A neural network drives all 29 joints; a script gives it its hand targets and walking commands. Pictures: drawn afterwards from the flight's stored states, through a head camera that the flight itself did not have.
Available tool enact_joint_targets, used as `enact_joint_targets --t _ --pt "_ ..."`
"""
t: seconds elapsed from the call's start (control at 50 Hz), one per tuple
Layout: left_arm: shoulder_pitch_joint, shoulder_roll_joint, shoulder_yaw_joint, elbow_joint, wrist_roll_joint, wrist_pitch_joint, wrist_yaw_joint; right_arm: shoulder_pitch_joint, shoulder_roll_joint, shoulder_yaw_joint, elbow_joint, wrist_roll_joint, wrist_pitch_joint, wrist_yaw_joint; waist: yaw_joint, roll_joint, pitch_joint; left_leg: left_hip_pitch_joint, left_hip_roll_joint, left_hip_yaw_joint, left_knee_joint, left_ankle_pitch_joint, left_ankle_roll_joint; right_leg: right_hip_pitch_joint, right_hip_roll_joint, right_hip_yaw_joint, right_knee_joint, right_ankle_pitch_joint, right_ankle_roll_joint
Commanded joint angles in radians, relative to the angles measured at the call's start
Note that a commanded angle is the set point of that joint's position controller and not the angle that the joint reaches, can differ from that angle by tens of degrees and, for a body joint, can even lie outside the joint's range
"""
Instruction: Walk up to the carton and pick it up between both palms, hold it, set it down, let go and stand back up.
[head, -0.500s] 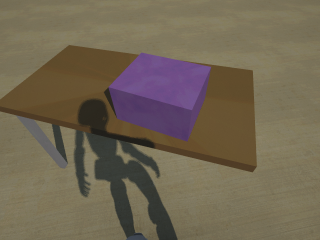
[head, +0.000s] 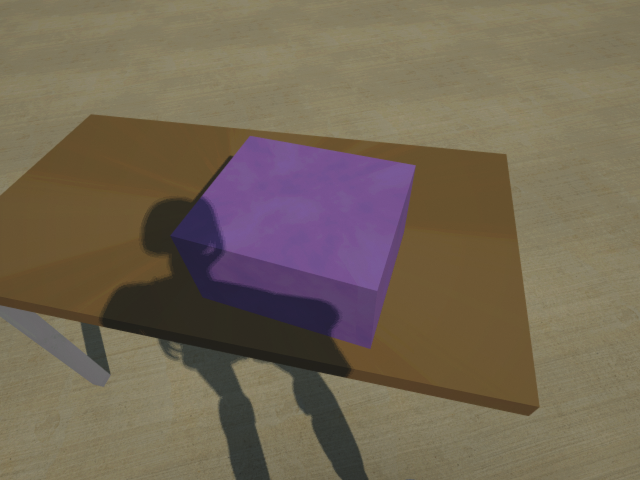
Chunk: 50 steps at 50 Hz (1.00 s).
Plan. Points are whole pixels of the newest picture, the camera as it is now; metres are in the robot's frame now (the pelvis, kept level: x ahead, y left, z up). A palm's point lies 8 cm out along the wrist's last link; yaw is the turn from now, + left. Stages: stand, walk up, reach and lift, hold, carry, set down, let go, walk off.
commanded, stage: walk up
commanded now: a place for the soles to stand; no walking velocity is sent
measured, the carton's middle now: (305, 233) +0.52 +0.04 -0.03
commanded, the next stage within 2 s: none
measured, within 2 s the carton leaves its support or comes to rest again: neither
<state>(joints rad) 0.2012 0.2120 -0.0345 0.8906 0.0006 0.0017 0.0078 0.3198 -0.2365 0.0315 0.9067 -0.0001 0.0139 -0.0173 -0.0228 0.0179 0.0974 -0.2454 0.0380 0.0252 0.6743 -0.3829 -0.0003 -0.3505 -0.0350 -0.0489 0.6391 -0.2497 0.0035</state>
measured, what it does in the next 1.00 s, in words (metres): steps to the left: left foot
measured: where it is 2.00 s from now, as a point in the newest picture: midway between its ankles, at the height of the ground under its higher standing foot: outside the picture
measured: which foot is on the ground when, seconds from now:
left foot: down 0.00-0.62, up 0.64-0.96, down 0.98-1.00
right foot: down 0.00-0.98, up 1.00-1.00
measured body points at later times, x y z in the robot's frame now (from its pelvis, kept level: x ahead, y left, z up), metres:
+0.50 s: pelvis +0.00 -0.01 +0.02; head +0.02 -0.01 +0.46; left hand +0.06 +0.25 -0.13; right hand +0.04 -0.27 -0.13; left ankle -0.01 +0.13 -0.72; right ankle +0.06 -0.13 -0.72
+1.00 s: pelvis -0.03 +0.12 -0.02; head +0.01 +0.12 +0.43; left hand +0.05 +0.40 -0.14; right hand +0.05 -0.17 -0.14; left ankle +0.01 +0.27 -0.73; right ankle +0.06 -0.11 -0.71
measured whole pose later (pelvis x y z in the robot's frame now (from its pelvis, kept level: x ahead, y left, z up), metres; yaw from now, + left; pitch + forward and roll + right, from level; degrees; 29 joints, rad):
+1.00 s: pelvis -0.03 +0.12 -0.02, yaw -9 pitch -1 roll +0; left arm 0.34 0.29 0.05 0.84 0.06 0.03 0.08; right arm 0.16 -0.32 -0.02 0.80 -0.04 0.09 0.06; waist 0.02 0.01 0.09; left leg -0.37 0.07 -0.01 0.78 -0.41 -0.04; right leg -0.52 -0.07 0.19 0.75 -0.40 0.02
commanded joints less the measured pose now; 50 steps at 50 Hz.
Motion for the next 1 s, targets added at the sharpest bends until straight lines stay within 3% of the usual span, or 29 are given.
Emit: enact_joint_targets --t 0.0,0.04,0.12,0.16,0.34,0.6,0.62,0.64,0.66,0.7,0.76,0.82,0.88,0.9,0.92,0.94,0.96,0.98 --pt "-0.029 0.178 0.035 -0.035 -0.017 0.011 0.008 0.088 -0.073 -0.009 -0.032 -0.005 -0.006 -0.011 -0.009 -0.148 -0.063 0.0 0.034 -0.039 -0.114 0.087 0.029 0.028 -0.194 0.195 -0.23 0.225 -0.137" --pt "-0.017 0.165 0.027 -0.022 -0.009 0.008 0.004 0.062 -0.117 -0.018 -0.007 0.0 -0.019 -0.001 0.014 -0.105 -0.066 -0.032 0.047 -0.07 -0.186 0.165 0.036 0.092 -0.13 0.157 -0.195 0.184 -0.096" --pt "-0.011 0.164 0.024 0.018 -0.009 -0.007 0.0 0.019 -0.123 -0.014 0.007 0.002 -0.036 0.0 0.034 -0.03 -0.139 -0.016 0.066 -0.078 -0.205 0.279 0.038 0.202 -0.114 0.127 -0.143 0.355 -0.088" --pt "-0.028 0.166 0.023 0.026 -0.007 -0.008 0.0 0.004 -0.124 -0.017 0.008 0.005 -0.036 -0.001 0.032 -0.017 -0.15 0.0 0.067 -0.076 -0.214 0.288 0.04 0.201 -0.112 0.121 -0.144 0.351 -0.086" --pt "-0.048 0.175 0.017 0.065 -0.008 -0.004 0.0 -0.017 -0.129 -0.018 0.038 0.006 -0.029 0.001 0.022 -0.033 -0.089 0.003 0.063 -0.081 -0.266 0.157 0.045 0.132 -0.102 0.137 -0.235 0.118 -0.072" --pt "0.025 0.188 0.013 0.126 -0.008 -0.008 0.001 -0.019 -0.139 -0.012 0.084 0.006 -0.033 0.0 0.028 -0.027 -0.065 0.014 0.064 -0.088 -0.302 0.11 0.048 0.109 -0.088 0.146 -0.284 0.006 -0.054" --pt "0.225 0.239 0.066 0.094 0.034 -0.016 0.032 -0.133 -0.269 -0.059 0.013 -0.079 0.004 0.019 0.103 0.031 -0.048 -0.126 -0.014 0.052 -0.03 -0.116 0.008 0.186 -0.204 0.376 -0.35 -0.165 -0.124" --pt "0.299 0.31 0.095 0.104 0.047 -0.016 0.057 -0.15 -0.219 -0.052 -0.03 -0.107 0.026 0.029 0.111 -0.065 -0.052 -0.319 -0.025 0.002 0.154 -0.23 -0.013 0.296 -0.328 0.585 -0.407 -0.239 -0.191" --pt "0.28 0.297 0.106 0.087 0.052 -0.016 0.082 -0.12 -0.188 -0.052 -0.042 -0.115 0.044 0.031 0.081 -0.049 -0.054 -0.377 0.035 -0.085 0.281 -0.185 -0.025 0.296 -0.354 0.603 -0.395 -0.27 -0.207" --pt "0.2 0.266 0.115 0.03 0.055 -0.025 0.101 -0.13 -0.164 -0.046 -0.081 -0.103 0.057 0.032 0.039 -0.08 -0.058 -0.372 0.079 -0.136 0.371 -0.084 -0.047 0.212 -0.308 0.528 -0.382 -0.237 -0.184" --pt "0.154 0.23 0.117 -0.038 0.054 -0.038 0.095 -0.118 -0.162 -0.045 -0.097 -0.092 0.068 0.048 0.022 -0.141 -0.095 -0.29 0.076 -0.109 0.38 -0.064 -0.069 0.095 -0.247 0.433 -0.379 -0.21 -0.172" --pt "0.148 0.253 0.132 -0.087 0.059 -0.038 0.091 -0.129 -0.166 -0.049 -0.115 -0.073 0.084 0.06 0.024 -0.169 -0.099 -0.244 0.071 -0.107 0.344 -0.089 -0.061 0.022 -0.24 0.445 -0.36 -0.253 -0.18" --pt "0.123 0.287 0.144 -0.129 0.07 -0.025 0.086 -0.104 -0.169 -0.057 -0.127 -0.053 0.089 0.07 0.011 -0.201 -0.102 -0.145 0.056 -0.077 0.262 -0.113 -0.045 -0.081 -0.227 0.443 -0.336 -0.304 -0.164" --pt "0.108 0.292 0.144 -0.142 0.072 -0.018 0.083 -0.077 -0.169 -0.06 -0.126 -0.046 0.088 0.074 -0.002 -0.209 -0.101 -0.085 0.04 -0.05 0.212 -0.117 -0.035 -0.131 -0.214 0.427 -0.324 -0.306 -0.152" --pt "0.071 0.296 0.143 -0.159 0.076 -0.009 0.08 -0.015 -0.168 -0.065 -0.116 -0.039 0.087 0.077 -0.038 -0.207 -0.106 0.022 0.024 -0.018 0.112 -0.094 -0.018 -0.207 -0.177 0.378 -0.285 -0.314 -0.125" --pt "0.031 0.281 0.138 -0.175 0.077 0.003 0.078 0.098 -0.165 -0.073 -0.087 -0.032 0.082 0.081 -0.099 -0.13 -0.115 0.176 0.003 0.011 -0.062 -0.027 0.003 -0.321 -0.097 0.295 -0.149 -0.382 -0.089" --pt "0.055 0.181 0.106 -0.184 0.065 0.012 0.069 0.15 -0.215 -0.096 -0.082 -0.035 0.074 0.078 -0.119 0.151 -0.076 0.138 0.067 -0.131 -0.274 -0.165 0.025 -0.387 0.074 0.171 0.183 -0.438 -0.053" --pt "0.082 0.114 0.094 -0.21 0.032 0.01 0.078 0.034 -0.32 -0.107 -0.134 -0.018 0.073 0.064 -0.089 0.339 -0.017 -0.036 0.274 -0.454 -0.464 -0.344 0.072 -0.45 0.176 0.107 0.375 -0.463 -0.011"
